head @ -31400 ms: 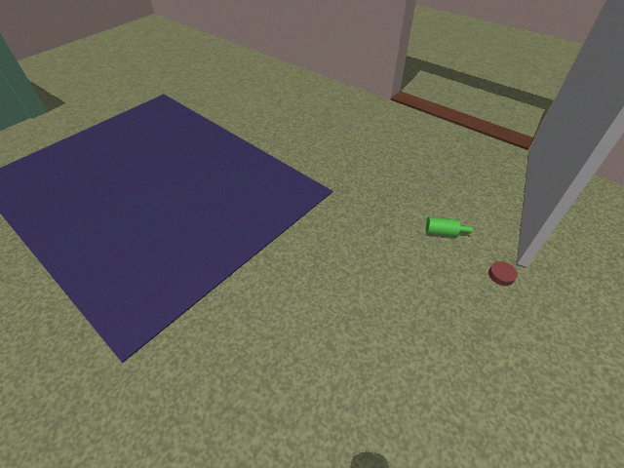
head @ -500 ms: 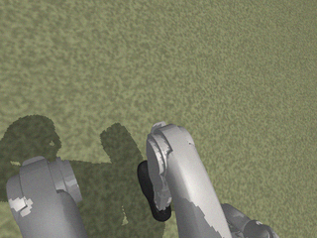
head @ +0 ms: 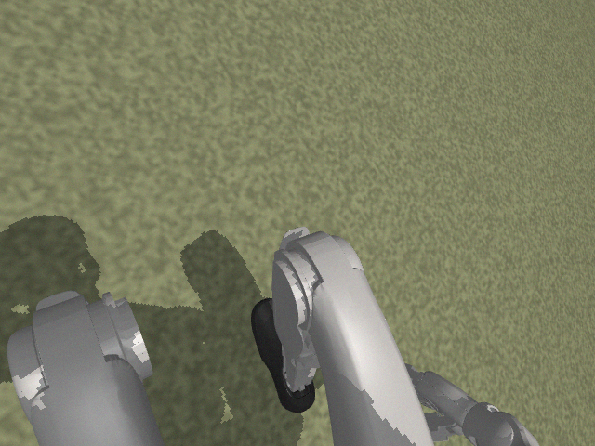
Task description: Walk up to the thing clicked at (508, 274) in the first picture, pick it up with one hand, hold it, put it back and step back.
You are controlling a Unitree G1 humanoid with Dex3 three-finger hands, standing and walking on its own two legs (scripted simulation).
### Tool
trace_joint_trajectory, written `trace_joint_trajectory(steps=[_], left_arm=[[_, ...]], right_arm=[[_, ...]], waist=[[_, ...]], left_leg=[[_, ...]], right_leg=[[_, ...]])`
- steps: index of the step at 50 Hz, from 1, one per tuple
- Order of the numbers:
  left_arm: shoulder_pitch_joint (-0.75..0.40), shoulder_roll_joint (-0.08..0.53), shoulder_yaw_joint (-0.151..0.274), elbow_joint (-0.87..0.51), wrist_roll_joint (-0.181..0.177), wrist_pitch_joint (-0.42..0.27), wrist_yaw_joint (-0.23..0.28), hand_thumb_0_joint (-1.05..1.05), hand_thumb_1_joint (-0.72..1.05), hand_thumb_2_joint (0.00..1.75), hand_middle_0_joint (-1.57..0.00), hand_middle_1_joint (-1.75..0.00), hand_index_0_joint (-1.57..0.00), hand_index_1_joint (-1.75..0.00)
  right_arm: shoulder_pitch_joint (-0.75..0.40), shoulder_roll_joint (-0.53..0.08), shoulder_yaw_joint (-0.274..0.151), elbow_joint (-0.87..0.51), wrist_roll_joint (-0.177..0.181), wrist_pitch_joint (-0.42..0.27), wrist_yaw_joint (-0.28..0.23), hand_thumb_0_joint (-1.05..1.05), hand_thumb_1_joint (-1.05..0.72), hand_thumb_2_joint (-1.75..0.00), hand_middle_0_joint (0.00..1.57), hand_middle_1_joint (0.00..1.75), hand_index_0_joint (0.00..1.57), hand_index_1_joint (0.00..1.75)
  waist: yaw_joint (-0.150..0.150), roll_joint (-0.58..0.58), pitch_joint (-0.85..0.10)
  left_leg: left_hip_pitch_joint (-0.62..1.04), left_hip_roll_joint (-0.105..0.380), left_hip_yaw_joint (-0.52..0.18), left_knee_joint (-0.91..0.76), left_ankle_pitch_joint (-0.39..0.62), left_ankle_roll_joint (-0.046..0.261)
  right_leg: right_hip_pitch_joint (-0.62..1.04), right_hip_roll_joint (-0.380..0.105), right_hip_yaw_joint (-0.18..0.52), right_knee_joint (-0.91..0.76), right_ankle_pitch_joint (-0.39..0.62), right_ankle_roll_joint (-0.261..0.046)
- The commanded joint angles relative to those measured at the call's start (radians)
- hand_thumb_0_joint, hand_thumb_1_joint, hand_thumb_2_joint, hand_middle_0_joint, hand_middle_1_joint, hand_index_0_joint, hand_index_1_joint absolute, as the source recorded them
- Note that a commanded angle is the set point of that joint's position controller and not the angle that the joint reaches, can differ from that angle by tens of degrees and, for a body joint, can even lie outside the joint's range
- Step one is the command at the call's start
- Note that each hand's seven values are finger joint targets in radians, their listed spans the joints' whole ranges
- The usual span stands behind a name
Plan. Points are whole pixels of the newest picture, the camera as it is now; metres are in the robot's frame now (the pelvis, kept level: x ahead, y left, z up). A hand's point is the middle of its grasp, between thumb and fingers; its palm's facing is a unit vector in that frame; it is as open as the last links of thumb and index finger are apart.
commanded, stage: open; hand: left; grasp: from above
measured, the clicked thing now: out of the picture +0.40 +0.34 -0.27
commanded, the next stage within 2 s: withdraw in 0.36 s
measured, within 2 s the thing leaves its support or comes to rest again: rests again in 0.72 s
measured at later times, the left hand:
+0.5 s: hand out of the picture +0.39 +0.32 -0.25, palm faces -0.43 -0.15 -0.89, open 13.8 cm
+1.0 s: hand out of the picture +0.40 +0.35 -0.09, palm faces -0.35 -0.06 -0.93, open 13.6 cm
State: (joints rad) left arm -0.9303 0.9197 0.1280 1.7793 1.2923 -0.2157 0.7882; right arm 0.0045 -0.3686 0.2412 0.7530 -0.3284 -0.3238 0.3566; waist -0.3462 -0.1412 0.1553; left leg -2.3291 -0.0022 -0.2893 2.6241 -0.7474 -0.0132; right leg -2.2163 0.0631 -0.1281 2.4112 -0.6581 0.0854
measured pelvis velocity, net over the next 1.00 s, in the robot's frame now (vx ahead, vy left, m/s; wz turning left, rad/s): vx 0.00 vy -0.01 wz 0.10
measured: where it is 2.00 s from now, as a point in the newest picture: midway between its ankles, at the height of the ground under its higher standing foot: (218, 416)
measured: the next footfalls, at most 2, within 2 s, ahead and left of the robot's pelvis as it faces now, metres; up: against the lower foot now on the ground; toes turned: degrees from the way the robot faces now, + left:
none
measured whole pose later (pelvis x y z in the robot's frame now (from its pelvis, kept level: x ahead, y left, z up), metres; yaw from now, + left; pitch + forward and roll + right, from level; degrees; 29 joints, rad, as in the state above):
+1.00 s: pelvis +0.00 -0.01 +0.05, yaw +6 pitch +32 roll -9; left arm -0.82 0.66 0.02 1.32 1.14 -0.06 0.44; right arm 0.08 -0.31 0.05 0.76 -0.13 -0.16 0.32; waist -0.19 0.04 -0.10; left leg -2.27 0.01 -0.16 2.41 -0.71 -0.01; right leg -2.21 0.02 -0.04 2.29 -0.66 0.07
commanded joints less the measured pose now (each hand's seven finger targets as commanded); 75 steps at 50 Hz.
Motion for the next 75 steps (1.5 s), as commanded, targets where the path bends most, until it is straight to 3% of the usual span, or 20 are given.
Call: trace_joint_trajectory(steps=[1,8,11,26,31,32,34,37,39,40,41,42,46,50,52,56,60,65,70,75], left_arm=[[-0.216,0.228,0.02,-0.061,-0.032,0.015,0.002,0.0,-0.51,0.96,-0.06,-1.03,-0.07,-1.02],[-0.212,0.24,0.029,-0.08,-0.045,-0.026,-0.057,0.0,-0.49,0.94,-0.06,-1.06,-0.08,-1.04],[-0.221,0.219,-0.003,-0.111,-0.045,-0.05,-0.067,0.0,-0.47,0.92,-0.06,-1.07,-0.08,-1.04],[-0.222,0.223,-0.021,-0.116,-0.002,-0.053,0.022,0.0,-0.46,0.96,-0.06,-1.01,-0.08,-0.99],[-0.279,0.252,0.014,-0.229,-0.013,-0.006,0.018,0.0,-0.48,0.97,-0.06,-0.99,-0.08,-0.98],[-0.284,0.291,0.055,-0.274,-0.017,0.004,0.016,0.0,-0.48,0.96,-0.06,-0.99,-0.08,-0.98],[-0.245,0.348,0.146,-0.427,-0.046,0.021,0.001,0.0,-0.5,0.98,-0.07,-0.99,-0.07,-0.98],[-0.124,0.185,0.061,-0.428,-0.077,0.066,-0.077,0.0,-0.51,0.99,-0.07,-0.98,-0.07,-0.98],[-0.221,0.208,0.093,-0.74,-0.111,0.073,-0.102,0.0,-0.49,0.98,-0.06,-0.98,-0.07,-0.97],[-0.167,0.161,0.059,-0.727,-0.129,0.093,-0.123,0.0,-0.49,0.98,-0.07,-0.99,-0.07,-0.98],[-0.131,0.041,-0.01,-0.725,-0.149,0.113,-0.152,0.0,-0.5,0.99,-0.07,-0.99,-0.07,-0.98],[-0.151,-0.005,-0.047,-0.718,-0.15,0.132,-0.178,0.0,-0.51,0.99,-0.07,-0.99,-0.07,-0.99],[-0.213,-0.004,-0.059,-0.647,-0.144,0.172,-0.295,0.0,-0.49,0.99,-0.08,-0.99,-0.08,-0.99],[-0.165,-0.154,-0.137,-0.48,-0.202,0.153,-0.424,0.0,-0.51,1.01,-0.09,-1.01,-0.08,-1.02],[-0.147,-0.121,-0.137,-0.454,-0.211,0.12,-0.488,0.0,-0.52,1.02,-0.08,-1.04,-0.08,-1.04],[-0.151,-0.028,-0.116,-0.456,-0.177,0.03,-0.557,0.0,-0.52,1.03,-0.08,-1.05,-0.08,-1.05],[-0.263,0.088,-0.054,-0.536,-0.117,-0.107,-0.512,0.0,-0.51,1.02,-0.08,-1.03,-0.08,-1.03],[-0.278,0.14,0.002,-0.41,-0.012,-0.207,-0.357,0.0,-0.49,1.0,-0.07,-1.02,-0.08,-1.01],[-0.339,0.211,0.062,-0.349,0.069,-0.197,-0.194,0.0,-0.47,0.97,-0.07,-1.01,-0.08,-0.99],[-0.369,0.228,0.09,-0.442,0.067,-0.1,-0.115,0.0,-0.45,0.95,-0.08,-1.0,-0.1,-0.98]], right_arm=[[0.157,-0.337,-0.093,0.017,0.012,-0.015,-0.009,0.0,-0.89,-0.9,0.2,0.3,0.2,0.3],[0.181,-0.324,-0.072,0.014,0.01,-0.014,-0.002,0.0,-0.89,-0.9,0.2,0.3,0.2,0.3],[0.161,-0.32,-0.068,0.016,0.014,-0.008,-0.005,0.0,-0.89,-0.9,0.2,0.3,0.2,0.3],[0.181,-0.331,-0.083,0.02,0.012,0.012,-0.024,0.0,-0.89,-0.89,0.2,0.3,0.2,0.3],[0.175,-0.323,-0.109,0.02,0.027,0.0,-0.015,0.0,-0.9,-0.9,0.2,0.3,0.2,0.3],[0.174,-0.326,-0.117,0.001,0.029,-0.003,-0.012,0.0,-0.9,-0.9,0.2,0.3,0.2,0.3],[0.171,-0.32,-0.145,-0.013,0.058,0.003,-0.007,0.0,-0.9,-0.9,0.2,0.3,0.2,0.3],[0.177,-0.279,-0.184,0.013,0.085,0.02,0.008,0.0,-0.89,-0.9,0.2,0.3,0.2,0.3],[0.208,-0.277,-0.229,-0.006,0.122,0.051,0.003,0.0,-0.89,-0.9,0.2,0.3,0.2,0.3],[0.201,-0.264,-0.244,-0.02,0.149,0.066,0.0,0.0,-0.89,-0.9,0.2,0.3,0.2,0.3],[0.205,-0.25,-0.252,-0.015,0.163,0.082,-0.004,0.0,-0.89,-0.9,0.2,0.3,0.2,0.3],[0.214,-0.236,-0.254,0.002,0.184,0.098,-0.011,0.0,-0.89,-0.9,0.2,0.3,0.2,0.3],[0.284,-0.223,-0.293,0.005,0.212,0.157,-0.053,0.0,-0.89,-0.9,0.2,0.3,0.2,0.3],[0.29,-0.195,-0.283,-0.023,0.21,0.182,-0.081,0.0,-0.9,-0.9,0.2,0.3,0.2,0.3],[0.273,-0.187,-0.283,-0.043,0.217,0.19,-0.108,0.0,-0.9,-0.9,0.2,0.3,0.2,0.3],[0.254,-0.168,-0.257,-0.064,0.217,0.22,-0.157,0.0,-0.9,-0.9,0.2,0.3,0.2,0.3],[0.256,-0.167,-0.227,-0.076,0.204,0.238,-0.189,0.0,-0.9,-0.9,0.2,0.3,0.2,0.3],[0.261,-0.181,-0.201,-0.068,0.162,0.259,-0.208,0.0,-0.89,-0.89,0.2,0.3,0.2,0.3],[0.281,-0.21,-0.2,-0.034,0.113,0.252,-0.21,0.0,-0.88,-0.89,0.2,0.3,0.2,0.3],[0.274,-0.218,-0.236,-0.002,0.089,0.23,-0.196,0.0,-0.88,-0.89,0.2,0.3,0.2,0.3]], waist=[[-0.051,0.509,-0.576],[-0.054,0.54,-0.611],[-0.052,0.533,-0.61],[-0.05,0.5,-0.561],[-0.021,0.588,-0.65],[-0.009,0.62,-0.696],[0.07,0.729,-0.847],[0.086,0.746,-0.826],[0.156,0.805,-0.994],[0.159,0.786,-1.007],[0.142,0.736,-0.96],[0.121,0.663,-0.893],[0.101,0.468,-0.842],[0.066,0.248,-0.696],[0.082,0.186,-0.663],[0.116,0.154,-0.67],[0.103,0.215,-0.722],[0.088,0.325,-0.775],[0.081,0.486,-0.799],[0.083,0.632,-0.91]], left_leg=[[0.458,0.03,0.122,-0.3,0.211,0.003],[0.5,0.029,0.12,-0.298,0.278,0.003],[0.498,0.031,0.114,-0.294,0.265,0.001],[0.463,0.033,0.114,-0.322,0.169,0.006],[0.521,0.034,0.127,-0.327,0.218,-0.004],[0.56,0.035,0.128,-0.341,0.238,-0.008],[0.649,0.034,0.131,-0.357,0.312,-0.022],[0.609,0.022,0.175,-0.382,0.28,-0.021],[0.676,0.018,0.182,-0.449,0.31,-0.019],[0.685,0.021,0.192,-0.45,0.308,-0.015],[0.655,0.02,0.203,-0.469,0.305,-0.008],[0.598,0.019,0.205,-0.477,0.277,0.0],[0.517,0.009,0.218,-0.488,0.23,0.031],[0.383,-0.011,0.206,-0.504,0.122,0.051],[0.337,-0.021,0.208,-0.523,0.053,0.056],[0.304,-0.034,0.253,-0.491,0.054,0.059],[0.32,-0.031,0.258,-0.444,0.078,0.053],[0.418,-0.024,0.25,-0.41,0.156,0.039],[0.536,-0.018,0.241,-0.421,0.163,0.017],[0.631,-0.013,0.244,-0.415,0.223,0.006]], right_leg=[[0.303,0.015,-0.145,-0.168,0.236,-0.089],[0.347,0.018,-0.16,-0.155,0.285,-0.087],[0.34,0.017,-0.161,-0.155,0.274,-0.087],[0.29,0.02,-0.155,-0.193,0.191,-0.092],[0.303,0.011,-0.139,-0.178,0.238,-0.095],[0.313,0.013,-0.139,-0.178,0.252,-0.098],[0.322,0.002,-0.13,-0.152,0.303,-0.108],[0.267,0.007,-0.114,-0.168,0.273,-0.116],[0.282,0.0,-0.094,-0.204,0.294,-0.127],[0.271,0.004,-0.08,-0.208,0.294,-0.132],[0.261,0.004,-0.073,-0.235,0.297,-0.132],[0.237,0.003,-0.07,-0.251,0.284,-0.13],[0.29,0.0,-0.028,-0.341,0.233,-0.12],[0.316,-0.008,-0.02,-0.382,0.108,-0.115],[0.352,-0.012,-0.002,-0.413,0.011,-0.114],[0.403,-0.023,0.03,-0.434,-0.011,-0.111],[0.384,-0.025,0.037,-0.405,0.003,-0.111],[0.329,-0.019,0.015,-0.335,0.088,-0.114],[0.227,-0.026,-0.037,-0.268,0.099,-0.119],[0.192,-0.026,-0.053,-0.215,0.174,-0.117]])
